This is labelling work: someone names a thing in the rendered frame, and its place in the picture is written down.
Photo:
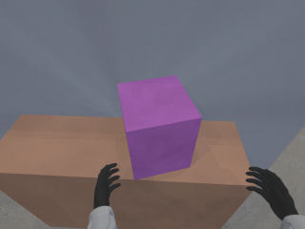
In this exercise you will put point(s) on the robot right hand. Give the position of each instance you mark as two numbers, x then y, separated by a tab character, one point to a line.
273	190

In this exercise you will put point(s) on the robot right forearm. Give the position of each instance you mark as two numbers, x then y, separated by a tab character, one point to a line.
293	222

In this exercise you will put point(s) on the pedestal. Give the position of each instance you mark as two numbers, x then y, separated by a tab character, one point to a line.
49	164

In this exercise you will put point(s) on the robot left hand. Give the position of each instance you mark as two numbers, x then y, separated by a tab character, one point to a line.
102	190

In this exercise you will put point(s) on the robot left forearm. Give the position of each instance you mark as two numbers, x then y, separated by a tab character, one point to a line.
102	217

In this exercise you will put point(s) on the carton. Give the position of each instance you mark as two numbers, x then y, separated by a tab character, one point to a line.
161	125

